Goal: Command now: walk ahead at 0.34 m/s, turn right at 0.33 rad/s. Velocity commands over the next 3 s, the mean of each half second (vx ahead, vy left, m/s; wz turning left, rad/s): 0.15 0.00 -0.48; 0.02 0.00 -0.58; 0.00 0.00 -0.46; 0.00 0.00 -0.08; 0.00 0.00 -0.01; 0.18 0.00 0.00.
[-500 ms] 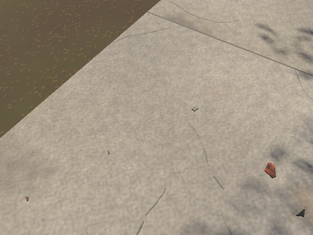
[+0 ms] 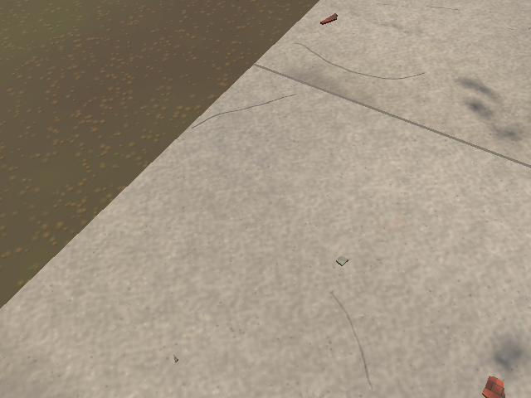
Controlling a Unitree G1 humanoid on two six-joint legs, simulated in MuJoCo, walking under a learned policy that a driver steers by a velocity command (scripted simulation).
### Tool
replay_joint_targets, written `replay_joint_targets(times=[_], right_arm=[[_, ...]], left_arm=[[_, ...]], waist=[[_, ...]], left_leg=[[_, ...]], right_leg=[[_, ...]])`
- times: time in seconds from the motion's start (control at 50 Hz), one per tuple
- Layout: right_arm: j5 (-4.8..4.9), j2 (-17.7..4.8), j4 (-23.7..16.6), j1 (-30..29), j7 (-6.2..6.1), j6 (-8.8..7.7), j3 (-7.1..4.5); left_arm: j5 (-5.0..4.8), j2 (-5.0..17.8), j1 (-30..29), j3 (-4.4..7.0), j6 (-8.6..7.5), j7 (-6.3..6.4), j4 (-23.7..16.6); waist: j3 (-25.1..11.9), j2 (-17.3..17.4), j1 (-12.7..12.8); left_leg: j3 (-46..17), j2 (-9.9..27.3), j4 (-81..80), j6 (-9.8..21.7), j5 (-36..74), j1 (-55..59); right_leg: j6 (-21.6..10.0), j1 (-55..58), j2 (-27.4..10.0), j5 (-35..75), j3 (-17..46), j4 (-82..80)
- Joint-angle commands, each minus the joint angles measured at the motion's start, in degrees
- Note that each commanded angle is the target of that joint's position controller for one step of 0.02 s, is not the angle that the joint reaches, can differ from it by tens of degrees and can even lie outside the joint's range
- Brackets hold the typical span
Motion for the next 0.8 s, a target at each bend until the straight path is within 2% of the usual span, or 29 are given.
replay_joint_targets(times=[0.02,0.06,0.12,0.18,0.24,0.28,0.3,0.32,0.34,0.36,0.38,0.4,0.42,0.44,0.46,0.48,0.52,0.58,0.64,0.7,0.74,0.76,0.78,0.8], right_arm=[[-0.14,-3.63,-2.57,5.46,-0.16,0.87,-0.66],[0.16,-3.35,-3.62,2.82,-0.33,1.48,-0.44],[0.44,-3.1,-5.4,-2.75,-0.5,2.29,-0.06],[0.93,-3.61,-6.82,-7.39,-0.74,2.59,0.15],[1.41,-4.44,-7.71,-9.64,-1.24,2.21,0.21],[1.79,-5.28,-7.5,-7.84,-1.65,1.65,0.05],[1.88,-5.61,-7.06,-5.73,-1.89,1.26,-0.06],[1.51,-5.86,-6.47,-2.66,-2.28,0.58,-0.15],[0.68,-9.49,-6.54,0.36,-3.04,-0.01,-0.94],[0.99,-14.38,-8.0,-1.57,-3.25,0.87,-1.77],[2.18,-11.92,-7.14,1.7,-2.77,1.91,-1.9],[2.17,-8.06,-7.85,0.42,-2.59,2.23,-0.88],[1.99,-5.7,-8.39,-2.75,-2.65,2.49,-0.25],[1.54,-5.43,-8.97,-5.01,-2.85,2.81,-0.07],[1.23,-6.04,-9.06,-5.6,-3.1,2.89,-0.27],[0.94,-6.45,-9.0,-5.47,-3.03,2.96,-0.48],[0.82,-6.85,-8.88,-4.29,-2.87,2.89,-0.85],[0.81,-7.65,-8.41,-2.75,-2.73,3.13,-1.43],[0.48,-8.75,-8.4,-2.92,-2.19,3.48,-2.04],[0.16,-10.35,-8.15,-2.53,-1.51,3.97,-2.82],[0.56,-11.33,-7.99,-2.73,-1.29,4.41,-3.27],[1.05,-11.5,-7.87,-3.05,-1.27,4.73,-3.44],[1.05,-10.73,-7.13,-1.12,-1.14,4.99,-3.51],[0.58,-6.88,-7.77,1.17,-0.65,5.47,-2.81]], left_arm=[[-0.58,7.78,2.36,1.67,-1.67,0.09,-1.99],[-0.44,8.75,2.95,1.91,-1.17,0.3,-2.02],[-0.57,8.72,4.75,2.06,0.12,0.72,-2.05],[-0.42,9.33,6.72,2.47,1.26,1.28,-2.27],[0.24,9.86,6.87,2.93,2.42,1.7,-3.05],[0.51,10.3,4.74,3.28,2.97,1.92,-4.18],[0.37,10.47,2.85,3.41,3.14,1.98,-4.9],[-0.22,10.15,0.59,3.36,3.13,2.01,-5.75],[-1.05,7.13,1.6,2.52,2.75,1.92,-7.27],[-1.4,3.23,8.68,1.69,2.98,2.3,-7.99],[0.45,7.98,10.67,2.62,3.99,2.84,-6.6],[1.08,9.4,8.18,3.13,4.68,2.7,-5.73],[1.05,9.03,5.45,3.2,5.25,2.15,-5.68],[0.86,8.49,3.82,3.16,5.92,1.5,-6.22],[0.75,8.15,3.41,3.03,6.53,0.83,-6.48],[0.41,7.92,3.5,2.9,6.91,0.41,-6.45],[-0.07,7.68,2.03,2.73,7.31,-0.01,-7.3],[0.31,7.03,-1.15,2.2,7.91,-0.46,-8.71],[0.28,5.99,-3.86,1.44,8.1,-1.13,-10.17],[-0.08,6.31,-4.81,1.19,7.76,-1.38,-11.26],[-0.22,6.1,-3.64,1.09,7.23,-1.46,-11.44],[-0.09,5.88,-1.41,1.07,6.75,-1.34,-10.78],[0.33,6.94,0.24,1.32,6.17,-0.84,-10.06],[0.96,11.8,0.39,2.23,5.5,-0.04,-10.62]], waist=[[-4.99,-3.97,-2.37],[-5.69,-4.75,-2.12],[-6.43,-6.3,-0.36],[-6.84,-6.94,1.66],[-6.12,-7.58,2.62],[-5.43,-8.25,1.61],[-5.12,-8.47,0.28],[-5.12,-7.52,-1.91],[-9.21,-0.53,-1.71],[-12.06,12.43,2.45],[-15.43,10.63,1.15],[-11.77,4.08,1.46],[-8.35,2.06,1.85],[-7.04,4.05,2.42],[-6.39,6.63,2.4],[-6.64,7.25,2.37],[-7.69,6.92,1.85],[-7.03,7.25,0.64],[-6.34,7.98,-0.12],[-6.78,9.1,-0.7],[-7.26,8.38,0.3],[-7.42,6.93,1.71],[-6.63,2.51,2.17],[-4.37,-12.94,1.16]], left_leg=[[-0.44,1.88,-2.85,-2.84,0.35,-4.24],[0.66,1.39,-7.38,-4.09,2.46,-4.71],[1.21,0.8,-14.12,-4.64,7.62,-4.77],[0.45,0.14,-18.93,-4.44,10.12,-5.13],[-0.77,-0.96,-23.99,-3.96,7.22,-4.37],[-1.95,-1.6,-30.19,-3.03,5.23,-0.43],[-2.08,-1.88,-35.57,-2.42,6.53,3.43],[-2.61,-0.82,-43.57,-1.55,13.17,10.12],[-10.61,9.76,-45.54,1.09,22.78,19.3],[-25.58,24.94,-44.07,8.61,47.89,27.03],[-30.17,28.01,-43.44,14.54,52.22,25.49],[-24.42,24.3,-44.09,13.87,47.08,22.65],[-17.43,19.96,-45.59,11.6,41.02,18.71],[-12.8,16.84,-47.02,9.49,36.02,16.81],[-9.37,14.76,-47.52,8.97,36.0,15.34],[-6.84,13.63,-47.52,8.89,36.67,14.57],[-4.84,14.07,-47.81,9.51,34.77,15.36],[-3.9,15.65,-49.2,10.32,25.37,15.78],[-1.8,16.22,-49.71,9.91,16.75,13.28],[-0.31,17.21,-48.09,9.23,15.22,12.01],[0.96,17.61,-45.16,7.73,16.22,11.43],[2.91,16.94,-41.98,5.64,15.56,9.19],[5.55,15.33,-36.79,1.88,10.85,5.15],[11.57,8.84,-22.04,-3.06,-5.66,-5.28]], right_leg=[[-9.78,6.01,-15.28,45.91,14.31,-7.52],[-9.06,5.01,-13.61,48.2,12.37,-6.91],[-6.4,4.99,-11.47,45.0,12.03,-5.13],[-5.12,7.25,-11.73,40.51,14.98,-3.03],[-5.14,9.38,-12.49,37.42,19.07,-0.03],[-4.05,9.06,-12.26,33.5,22.43,2.33],[-2.82,7.85,-11.31,29.44,23.75,3.93],[-0.8,4.83,-9.16,24.45,23.91,7.31],[1.82,0.42,-5.93,13.12,20.48,16.53],[3.9,-9.82,3.85,-25.13,9.27,28.86],[4.4,-12.3,2.47,-33.16,5.04,38.96],[4.8,-13.29,0.21,-28.68,6.16,43.24],[5.7,-13.14,-1.31,-24.22,6.08,43.71],[6.66,-12.98,-2.39,-21.14,5.78,43.31],[7.57,-12.38,-2.49,-18.81,4.92,43.93],[8.16,-11.57,-2.11,-17.35,4.13,44.44],[8.68,-11.49,-2.1,-16.24,3.55,42.75],[8.6,-11.79,-3.64,-15.7,2.6,36.84],[7.54,-7.5,-5.09,-16.24,0.84,28.12],[5.91,-2.6,-4.73,-17.5,-1.78,20.87],[4.53,1.23,-4.31,-14.96,-3.11,13.63],[3.49,5.69,-3.51,-10.82,-3.74,6.67],[2.56,9.69,-3.99,-7.25,0.05,-0.76],[-0.11,12.45,-17.18,-6.56,19.45,-10.24]])
Next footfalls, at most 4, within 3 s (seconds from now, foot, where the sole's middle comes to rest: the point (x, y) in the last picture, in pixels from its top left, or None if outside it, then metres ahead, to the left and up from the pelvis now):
0.34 left None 0.25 0.10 -0.78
0.80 right None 0.09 -0.07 -0.78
1.30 left None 0.21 0.07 -0.78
1.64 right None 0.02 -0.04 -0.78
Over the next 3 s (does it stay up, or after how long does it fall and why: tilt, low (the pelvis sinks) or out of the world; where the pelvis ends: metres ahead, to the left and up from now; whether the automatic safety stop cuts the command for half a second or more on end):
stays up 0.17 0.00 0.00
